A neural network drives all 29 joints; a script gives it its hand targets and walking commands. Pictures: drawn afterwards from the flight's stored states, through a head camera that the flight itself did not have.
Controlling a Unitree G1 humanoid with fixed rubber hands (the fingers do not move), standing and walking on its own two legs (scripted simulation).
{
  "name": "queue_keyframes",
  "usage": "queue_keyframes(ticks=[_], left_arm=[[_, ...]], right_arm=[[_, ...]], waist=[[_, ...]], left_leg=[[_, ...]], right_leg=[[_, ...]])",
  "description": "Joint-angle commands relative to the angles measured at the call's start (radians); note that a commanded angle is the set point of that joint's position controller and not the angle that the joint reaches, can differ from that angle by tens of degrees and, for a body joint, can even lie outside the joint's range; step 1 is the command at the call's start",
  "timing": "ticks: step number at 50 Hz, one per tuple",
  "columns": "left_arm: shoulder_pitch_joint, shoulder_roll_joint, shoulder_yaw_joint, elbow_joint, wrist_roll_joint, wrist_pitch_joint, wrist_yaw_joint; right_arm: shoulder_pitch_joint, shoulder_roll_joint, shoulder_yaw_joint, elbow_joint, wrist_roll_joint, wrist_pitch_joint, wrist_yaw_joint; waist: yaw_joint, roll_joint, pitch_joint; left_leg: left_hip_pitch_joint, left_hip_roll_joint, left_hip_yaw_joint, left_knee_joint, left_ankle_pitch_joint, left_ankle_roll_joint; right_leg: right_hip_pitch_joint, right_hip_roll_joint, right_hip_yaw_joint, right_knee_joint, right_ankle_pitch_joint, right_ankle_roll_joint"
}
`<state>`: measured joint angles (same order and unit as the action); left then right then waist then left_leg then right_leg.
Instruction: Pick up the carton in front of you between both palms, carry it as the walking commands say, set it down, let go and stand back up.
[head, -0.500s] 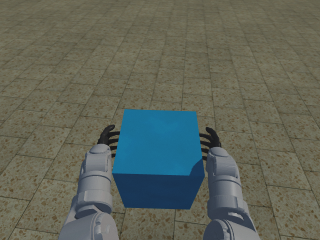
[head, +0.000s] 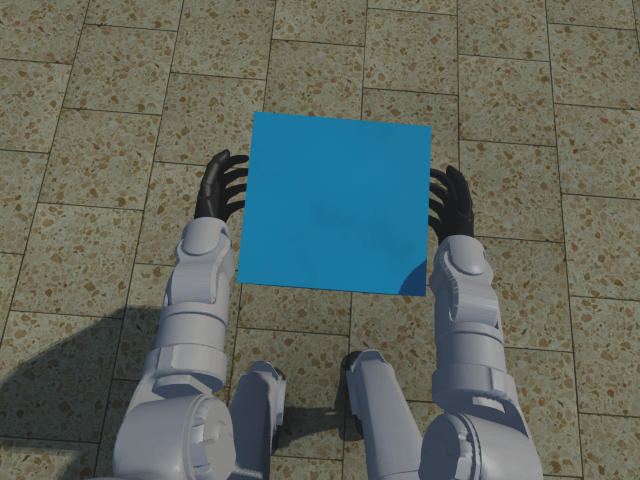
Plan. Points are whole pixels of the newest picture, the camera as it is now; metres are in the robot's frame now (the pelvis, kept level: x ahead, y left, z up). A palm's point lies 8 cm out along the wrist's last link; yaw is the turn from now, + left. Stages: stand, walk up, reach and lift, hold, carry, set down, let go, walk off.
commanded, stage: set down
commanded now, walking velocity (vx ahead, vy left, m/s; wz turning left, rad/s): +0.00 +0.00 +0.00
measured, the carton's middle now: (331, 220) +0.43 -0.04 -0.15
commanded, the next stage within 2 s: none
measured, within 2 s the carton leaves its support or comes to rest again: rests again in 1.64 s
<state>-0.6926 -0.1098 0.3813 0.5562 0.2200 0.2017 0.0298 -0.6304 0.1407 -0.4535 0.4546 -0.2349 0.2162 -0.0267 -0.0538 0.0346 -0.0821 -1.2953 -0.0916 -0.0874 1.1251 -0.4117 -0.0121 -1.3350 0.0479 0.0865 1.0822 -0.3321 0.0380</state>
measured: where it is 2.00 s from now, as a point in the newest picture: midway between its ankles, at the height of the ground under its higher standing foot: (316, 418)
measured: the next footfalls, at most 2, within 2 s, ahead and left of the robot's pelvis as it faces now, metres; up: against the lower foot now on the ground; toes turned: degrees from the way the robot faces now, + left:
none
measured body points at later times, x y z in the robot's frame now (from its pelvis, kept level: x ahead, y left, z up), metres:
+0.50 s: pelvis -0.02 +0.00 -0.12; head +0.26 -0.02 +0.23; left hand +0.48 +0.08 -0.23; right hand +0.43 -0.22 -0.23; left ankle +0.04 +0.12 -0.63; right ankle +0.08 -0.13 -0.63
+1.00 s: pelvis -0.05 +0.00 -0.23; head +0.30 -0.03 +0.05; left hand +0.53 +0.05 -0.37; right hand +0.45 -0.24 -0.38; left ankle +0.04 +0.12 -0.63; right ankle +0.08 -0.13 -0.63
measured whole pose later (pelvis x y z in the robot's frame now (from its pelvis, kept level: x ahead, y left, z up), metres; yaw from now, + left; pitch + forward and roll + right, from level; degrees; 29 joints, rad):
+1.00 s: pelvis -0.05 +0.00 -0.23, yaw +2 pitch +46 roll +1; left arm -1.42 0.15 0.29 0.96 0.14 0.26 0.11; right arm -1.22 -0.06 -0.56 0.67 -0.18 0.31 -0.08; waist -0.13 0.06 0.11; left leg -2.17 -0.18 -0.07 1.96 -0.58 -0.07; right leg -2.22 0.10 0.09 1.91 -0.49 0.08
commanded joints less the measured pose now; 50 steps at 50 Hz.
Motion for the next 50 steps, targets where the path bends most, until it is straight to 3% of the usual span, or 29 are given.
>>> queue_keyframes(ticks=[1, 10, 21, 40, 50], left_arm=[[-0.514, -0.954, -0.573, 0.072, -0.076, 0.019, -0.207], [-0.625, -0.897, -0.479, 0.162, -0.06, 0.017, -0.177], [-0.834, -0.828, -0.499, 0.167, -0.11, 0.003, -0.123], [-1.14, -0.676, -0.377, 0.343, -0.132, 0.038, -0.126], [-1.268, -0.601, -0.418, 0.378, -0.189, 0.027, -0.107]], right_arm=[[-0.551, 0.862, 0.592, 0.091, 0.072, 0.021, 0.252], [-0.642, 0.812, 0.47, 0.186, 0.058, 0.033, 0.265], [-0.828, 0.763, 0.488, 0.159, 0.128, 0.033, 0.22], [-1.157, 0.639, 0.381, 0.194, 0.143, 0.068, 0.191], [-1.287, 0.535, 0.37, 0.183, 0.189, 0.05, 0.199]], waist=[[-0.04, 0.025, -0.878], [-0.061, 0.034, -0.888], [-0.082, 0.033, -1.072], [-0.123, 0.023, -1.021], [-0.163, 0.053, -1.012]], left_leg=[[0.297, -0.066, 0.047, -0.066, 0.274, -0.034], [0.088, -0.085, 0.064, 0.083, 0.256, -0.032], [-0.083, -0.114, 0.108, 0.295, 0.192, -0.035], [-0.391, -0.126, 0.164, 0.562, 0.018, -0.015], [-0.402, -0.114, 0.159, 0.7, 0.045, -0.015]], right_leg=[[0.442, 0.095, -0.101, 0.024, 0.287, -0.015], [0.214, 0.094, -0.113, 0.171, 0.27, -0.004], [0.111, 0.105, -0.14, 0.365, 0.263, 0.026], [-0.037, 0.09, -0.174, 0.598, 0.159, 0.042], [-0.12, 0.068, -0.195, 0.731, 0.188, 0.041]])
